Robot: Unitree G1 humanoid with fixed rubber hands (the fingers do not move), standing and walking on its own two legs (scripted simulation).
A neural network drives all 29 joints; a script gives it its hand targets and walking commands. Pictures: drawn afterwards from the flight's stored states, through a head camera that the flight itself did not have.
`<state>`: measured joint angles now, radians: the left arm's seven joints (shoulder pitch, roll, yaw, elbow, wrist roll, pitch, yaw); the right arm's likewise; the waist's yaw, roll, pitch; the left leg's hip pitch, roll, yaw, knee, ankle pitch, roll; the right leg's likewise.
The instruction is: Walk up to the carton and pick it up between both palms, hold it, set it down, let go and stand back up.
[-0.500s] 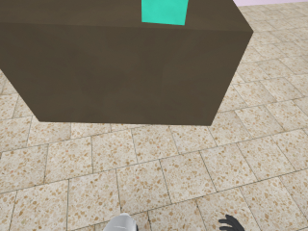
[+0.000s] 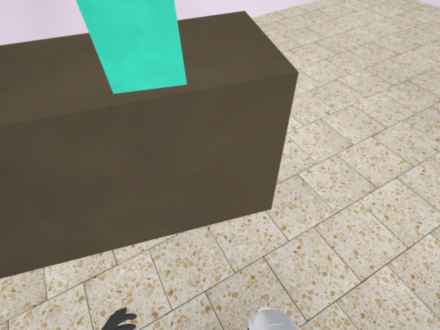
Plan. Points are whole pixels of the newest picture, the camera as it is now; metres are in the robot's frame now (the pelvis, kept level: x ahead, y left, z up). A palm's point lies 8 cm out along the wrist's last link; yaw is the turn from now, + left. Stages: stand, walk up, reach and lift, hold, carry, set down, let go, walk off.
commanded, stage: walk up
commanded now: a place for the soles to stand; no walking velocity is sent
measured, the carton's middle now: (140, 29) +0.83 +0.18 +0.17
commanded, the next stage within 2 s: none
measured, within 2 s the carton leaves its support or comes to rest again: neither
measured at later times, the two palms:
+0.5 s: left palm out of the picture +0.17 +0.33 -0.13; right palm (287, 244) +0.30 -0.15 -0.10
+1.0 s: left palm (114, 201) +0.46 +0.27 -0.11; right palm (296, 216) +0.38 -0.20 -0.13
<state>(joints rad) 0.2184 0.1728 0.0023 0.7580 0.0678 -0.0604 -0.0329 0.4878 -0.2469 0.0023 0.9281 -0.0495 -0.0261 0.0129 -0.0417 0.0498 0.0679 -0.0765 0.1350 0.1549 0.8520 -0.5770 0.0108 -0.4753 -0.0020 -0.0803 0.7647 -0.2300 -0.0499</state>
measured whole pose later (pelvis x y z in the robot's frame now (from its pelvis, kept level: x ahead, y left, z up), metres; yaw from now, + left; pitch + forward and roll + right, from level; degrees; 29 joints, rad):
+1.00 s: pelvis +0.34 +0.04 +0.01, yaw +3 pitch -4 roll -1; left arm 0.10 0.16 -0.03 0.84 0.00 0.03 0.01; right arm 0.32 -0.23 0.00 0.82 0.00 0.03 -0.03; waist -0.04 0.06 0.16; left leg -0.30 0.05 0.00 0.95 -0.65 -0.01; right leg -0.43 -0.05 -0.11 0.69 -0.19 -0.03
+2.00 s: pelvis +0.33 +0.06 +0.02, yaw +8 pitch -1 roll +0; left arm 0.20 0.21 0.00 0.86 0.02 0.00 0.09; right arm 0.25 -0.32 -0.04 0.85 -0.07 0.09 0.04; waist -0.01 0.05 0.09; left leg -0.42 0.01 0.02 1.01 -0.55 -0.03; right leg -0.44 -0.06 -0.03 0.57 -0.11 0.01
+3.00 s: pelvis +0.35 +0.17 +0.03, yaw +2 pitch -3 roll +0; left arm 0.21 0.22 -0.02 0.95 0.03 0.01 0.00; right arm 0.30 -0.22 0.00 0.88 -0.02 0.01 -0.02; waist -0.01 0.01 0.07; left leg -0.09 0.04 0.14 0.57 -0.43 0.00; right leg -0.26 0.03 0.03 0.64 -0.33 -0.02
